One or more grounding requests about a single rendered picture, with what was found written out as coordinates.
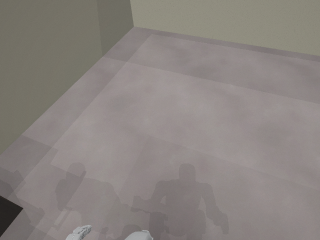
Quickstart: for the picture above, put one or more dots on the cabinet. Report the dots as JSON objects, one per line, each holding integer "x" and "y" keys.
{"x": 8, "y": 212}

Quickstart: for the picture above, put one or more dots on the robot left hand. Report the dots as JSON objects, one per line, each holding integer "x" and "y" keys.
{"x": 79, "y": 233}

